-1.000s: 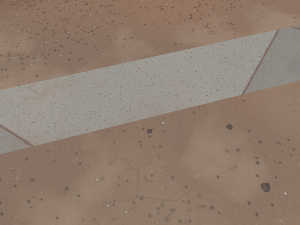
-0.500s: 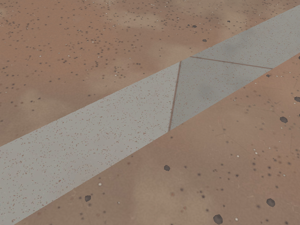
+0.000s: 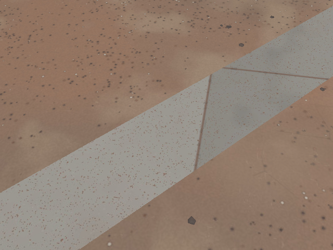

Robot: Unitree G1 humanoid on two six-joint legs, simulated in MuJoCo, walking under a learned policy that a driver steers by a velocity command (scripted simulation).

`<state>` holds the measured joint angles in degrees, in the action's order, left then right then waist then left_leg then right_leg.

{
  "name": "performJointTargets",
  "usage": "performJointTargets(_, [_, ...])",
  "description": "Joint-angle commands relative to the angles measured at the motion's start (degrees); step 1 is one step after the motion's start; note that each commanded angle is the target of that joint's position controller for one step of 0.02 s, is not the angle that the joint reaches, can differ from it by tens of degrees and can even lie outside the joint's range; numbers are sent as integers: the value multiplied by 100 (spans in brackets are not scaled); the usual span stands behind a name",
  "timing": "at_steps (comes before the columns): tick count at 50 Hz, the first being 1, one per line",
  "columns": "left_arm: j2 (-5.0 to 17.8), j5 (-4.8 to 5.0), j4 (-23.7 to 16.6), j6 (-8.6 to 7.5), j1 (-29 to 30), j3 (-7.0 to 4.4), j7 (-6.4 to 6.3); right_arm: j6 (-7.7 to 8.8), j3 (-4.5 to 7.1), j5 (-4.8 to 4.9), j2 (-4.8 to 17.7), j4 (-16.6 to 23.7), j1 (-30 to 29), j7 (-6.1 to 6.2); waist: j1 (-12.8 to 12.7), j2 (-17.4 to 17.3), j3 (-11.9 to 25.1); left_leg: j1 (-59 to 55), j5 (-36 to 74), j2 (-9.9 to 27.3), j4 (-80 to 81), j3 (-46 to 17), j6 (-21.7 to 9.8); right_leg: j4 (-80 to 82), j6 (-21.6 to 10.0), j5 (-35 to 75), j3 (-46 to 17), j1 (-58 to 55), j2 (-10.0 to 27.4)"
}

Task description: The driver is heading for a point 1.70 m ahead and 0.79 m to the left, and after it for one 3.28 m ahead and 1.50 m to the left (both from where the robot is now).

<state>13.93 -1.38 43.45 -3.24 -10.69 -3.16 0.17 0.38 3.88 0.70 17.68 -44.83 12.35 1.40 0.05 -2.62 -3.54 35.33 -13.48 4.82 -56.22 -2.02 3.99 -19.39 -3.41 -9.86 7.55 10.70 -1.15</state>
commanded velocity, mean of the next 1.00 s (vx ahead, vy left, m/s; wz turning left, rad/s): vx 0.03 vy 0.00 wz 0.53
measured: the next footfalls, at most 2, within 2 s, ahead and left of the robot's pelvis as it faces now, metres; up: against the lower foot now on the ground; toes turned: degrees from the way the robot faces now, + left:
left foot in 0.22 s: +0.15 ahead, +0.14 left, +0.00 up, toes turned +10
right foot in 0.64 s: +0.20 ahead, -0.09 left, +0.00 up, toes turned +28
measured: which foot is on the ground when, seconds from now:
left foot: up 0.00-0.20, down 0.22-0.66, up 0.68-1.00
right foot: down 0.00-0.22, up 0.24-0.62, down 0.64-1.00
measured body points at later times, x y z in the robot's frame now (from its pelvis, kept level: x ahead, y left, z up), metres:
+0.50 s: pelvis +0.08 +0.03 -0.01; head +0.13 +0.06 +0.44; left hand +0.18 +0.34 -0.12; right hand +0.31 -0.21 -0.09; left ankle +0.11 +0.13 -0.75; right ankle +0.14 -0.12 -0.70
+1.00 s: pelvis +0.10 +0.01 +0.00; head +0.13 +0.03 +0.44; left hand +0.04 +0.31 -0.11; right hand +0.39 -0.12 -0.10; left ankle +0.02 +0.12 -0.71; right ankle +0.16 -0.11 -0.75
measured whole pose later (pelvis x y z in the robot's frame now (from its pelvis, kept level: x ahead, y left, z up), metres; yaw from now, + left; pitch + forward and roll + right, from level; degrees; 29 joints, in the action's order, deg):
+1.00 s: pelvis +0.10 +0.01 +0.00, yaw +35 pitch +1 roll +0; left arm 16.1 0.2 42.8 1.3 -8.5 -4.2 -1.5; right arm -4.2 4.6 1.1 17.5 -33.7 9.9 -0.2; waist -1.5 -0.5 -3.6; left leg 23.4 -22.4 2.0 -45.2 0.0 4.3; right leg -25.8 0.7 -14.4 6.5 12.4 4.4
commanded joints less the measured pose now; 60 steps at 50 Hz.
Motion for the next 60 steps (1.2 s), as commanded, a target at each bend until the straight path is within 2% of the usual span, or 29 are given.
performJointTargets(1, [847, 23, -327, -20, 480, -221, -162, -9, 46, -24, 199, 361, 210, -73, 107, 801, 581, -681, 710, 152, 677, 22, -21, 593, -911, 3057, -185, -44, 1538])
performJointTargets(8, [1157, 245, -107, 290, 345, -351, -199, -143, 148, -13, 371, 894, -237, -318, -21, 736, 441, -663, -148, -27, 1704, 375, -419, -221, -732, 2722, -255, -764, 1975])
performJointTargets(10, [1101, 316, -59, 336, 333, -349, -227, -122, 227, -22, 460, 884, 109, -319, 204, 557, 635, -1489, 579, -344, 2652, 591, -687, -1180, -349, 2935, 36, -659, 1665])
performJointTargets(11, [992, 225, -9, 317, 22, -330, -221, -93, 390, -49, 927, 845, 503, -225, 283, -140, 978, -2467, 2729, -149, 3042, -9, -976, -2307, 84, 2254, 307, -173, 1154])
performJointTargets(12, [696, -39, -264, 267, 32, -223, -177, -89, 548, -128, 1643, 942, 663, -107, 128, -1649, 1239, -3832, 5354, 1259, 2933, -2074, -2026, -4209, 656, -1466, 433, 1781, 204])
performJointTargets(13, [728, -25, -333, 237, 324, -189, -118, -31, 424, -213, 1318, 1042, 752, -145, 382, -1282, 2083, -4196, 4782, 1765, 3256, -3074, -2785, -5275, 709, -3108, -839, 2383, -214])
performJointTargets(14, [910, 152, -341, 250, 539, -242, -80, 33, 359, -167, 1112, 1102, 505, -189, 400, -638, 1863, -3975, 4270, 1572, 3340, -2588, -2601, -5563, 625, -2897, -1209, 2584, 18])
performJointTargets(15, [864, 203, -335, 272, 608, -240, -102, 68, 329, -70, 949, 1112, 209, -168, 240, -265, 1509, -3649, 3591, 1256, 3327, -2152, -2256, -5359, 562, -2463, -1245, 2715, 167])
performJointTargets(16, [886, 149, -294, 308, 636, -255, -154, 44, 291, 17, 816, 1140, -44, -141, 138, 9, 1211, -3290, 3049, 1054, 3423, -1906, -2006, -4946, 576, -2108, -1234, 2727, 271])
performJointTargets(19, [792, 140, -243, 374, 507, -247, -197, -60, 294, -54, 841, 1258, -323, -32, -79, -343, 1103, -2629, 2605, 655, 3606, -1619, -1816, -4016, 701, -1545, -1130, 2056, 138])
performJointTargets(23, [677, 153, -196, 374, 525, -193, -207, -122, 369, -32, 990, 1300, -282, 57, 10, -412, 1204, -2447, 1935, 526, 3588, -1712, -1765, -2965, 835, -1205, -1195, 1624, 11])
performJointTargets(29, [799, 191, -233, 274, 507, -243, -91, -233, 363, -31, 955, 1402, -442, 26, 77, -737, 1008, -2169, 732, 379, 3559, -2398, -1594, -1836, 693, -1044, -1232, 1099, -118])
performJointTargets(31, [796, 190, -143, 201, 180, -277, -35, -283, 344, 31, 914, 1454, -598, 41, -132, -737, 988, -2012, 733, 196, 3302, -2440, -1393, -775, 534, -460, -1096, 512, -142])
performJointTargets(32, [940, 155, -87, 187, -17, -336, -33, -299, 316, 51, 814, 1457, -521, 56, -180, -566, 1002, -1705, 387, -26, 3040, -2303, -1159, -275, 388, -69, -1233, -9, 141])
performJointTargets(33, [1366, 51, -114, 210, -185, -431, -71, -301, 232, 1, 505, 1473, -311, 49, -63, 466, 1071, -975, -946, -562, 1903, -1647, -808, 121, -53, 35, -2332, -601, 1362])
performJointTargets(34, [1687, -130, -123, 240, 16, -478, -73, -239, 276, 36, 613, 1679, -346, 43, 115, 2044, 673, 28, -2221, -1305, 671, -600, -503, 482, -999, 707, -3757, -191, 2321])
performJointTargets(35, [1345, -150, -348, 201, 357, -389, -99, -192, 412, -49, 1060, 1537, -187, 31, 114, 1542, 608, -12, -2096, -899, -489, -805, -317, 443, -1280, 914, -3651, 38, 2469])
performJointTargets(36, [1056, -71, -429, 203, 680, -311, -149, -214, 488, -2, 1186, 1379, -54, 4, 245, 1167, 551, -50, -1705, -850, -933, -749, -240, 304, -1037, 955, -2978, 116, 2118])
performJointTargets(38, [883, 107, -477, 227, 835, -255, -214, -321, 443, -14, 914, 1211, 91, 22, 208, 979, 421, 180, -1119, -765, -1426, -602, -26, 164, -723, 955, -2176, -103, 1629])
performJointTargets(41, [941, 72, -416, 315, 424, -253, -300, -341, 310, 82, 583, 1416, -312, -27, -80, 1070, 418, 317, -795, -607, -969, -197, 156, 164, -815, 1411, -1575, -514, 1479])
performJointTargets(45, [1244, 81, -388, 389, 174, -363, -284, -333, 193, 36, 412, 1639, -642, -103, -325, 1247, 663, -153, -966, -308, 274, 74, 195, 71, -919, 1758, -1308, -949, 1740])
performJointTargets(49, [1438, 186, -380, 399, 224, -434, -167, -369, 210, 43, 503, 1658, -518, -179, -286, 1365, 708, -1100, -928, -369, 1377, 442, -12, -81, -861, 2002, -1052, -634, 1862])
performJointTargets(52, [1334, 357, -282, 375, 312, -379, -113, -378, 253, 9, 483, 1450, 30, -192, 80, 1147, 770, -2271, 252, -602, 3203, 574, -439, -736, -481, 1765, -819, -303, 1697])
performJointTargets(53, [1073, 292, -144, 340, -13, -296, -80, -366, 309, -2, 695, 1417, 182, -145, 75, 584, 925, -3170, 1290, -375, 3596, 111, -623, -1335, -56, 1062, -471, 277, 1433])
performJointTargets(54, [555, -81, -337, 298, -29, -88, -20, -345, 399, -55, 1273, 1532, 314, -43, -72, -1223, 1234, -4270, 3885, 1192, 3397, -1775, -1147, -2938, 553, -1800, 14, 1691, 823])
performJointTargets(55, [791, 13, -448, 307, 330, -166, -79, -229, 313, -239, 1160, 1591, 181, -93, 179, -1279, 1304, -3559, 4157, 1932, 3394, -2325, -2292, -3954, 765, -2958, -559, 2200, 414])
performJointTargets(56, [1117, 142, -415, 352, 498, -260, -124, -115, 249, -263, 926, 1534, 138, -146, 297, -726, 1161, -3288, 3642, 1592, 3512, -1926, -2314, -4460, 787, -2795, -856, 2164, 522])
performJointTargets(57, [1103, 197, -372, 387, 478, -280, -140, -42, 197, -225, 787, 1428, -98, -151, 148, -653, 944, -3143, 3146, 1204, 3526, -1496, -2005, -4497, 762, -2443, -950, 2198, 562])
performJointTargets(60, [1031, 130, -149, 467, 188, -289, -197, -7, 90, -120, 585, 1348, -556, -94, -94, -547, 800, -2751, 3086, 775, 3583, -976, -1678, -4311, 865, -1521, -966, 1795, 511])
